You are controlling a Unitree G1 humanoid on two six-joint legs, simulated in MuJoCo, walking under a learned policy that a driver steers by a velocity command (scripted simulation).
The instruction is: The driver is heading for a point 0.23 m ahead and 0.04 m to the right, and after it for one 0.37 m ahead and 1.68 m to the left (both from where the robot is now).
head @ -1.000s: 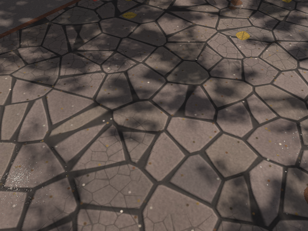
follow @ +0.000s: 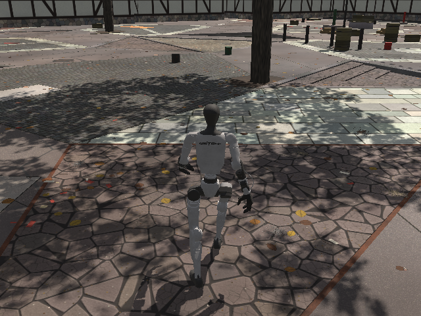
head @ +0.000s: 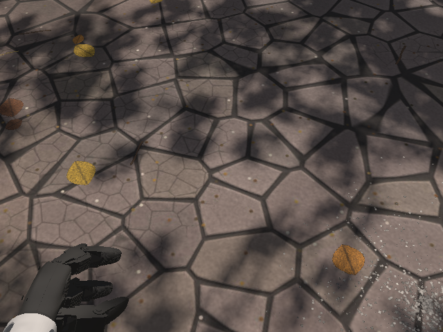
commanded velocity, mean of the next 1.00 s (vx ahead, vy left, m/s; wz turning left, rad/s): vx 1.00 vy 0.00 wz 0.53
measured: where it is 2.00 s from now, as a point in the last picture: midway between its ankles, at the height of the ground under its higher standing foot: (55, 110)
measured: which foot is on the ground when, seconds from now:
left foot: down 0.00-0.06, up 0.08-0.50, down 0.52-0.96, up 0.98-1.00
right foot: up 0.00-0.04, down 0.06-0.52, up 0.54-0.92, down 0.94-1.00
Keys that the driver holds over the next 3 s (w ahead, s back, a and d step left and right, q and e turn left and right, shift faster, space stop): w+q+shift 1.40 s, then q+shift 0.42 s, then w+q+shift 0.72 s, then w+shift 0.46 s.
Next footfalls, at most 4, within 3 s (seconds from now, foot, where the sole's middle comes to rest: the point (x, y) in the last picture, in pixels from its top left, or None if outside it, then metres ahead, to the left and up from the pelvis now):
0.06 right None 0.25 -0.04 -0.75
0.52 left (193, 262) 0.67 0.07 -0.75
0.94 right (199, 153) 1.11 0.03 -0.75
1.40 left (89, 130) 1.27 0.46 -0.75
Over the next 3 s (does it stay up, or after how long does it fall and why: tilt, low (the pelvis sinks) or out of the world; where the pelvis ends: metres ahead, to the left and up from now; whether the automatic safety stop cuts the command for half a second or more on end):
stays up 1.00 1.15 0.02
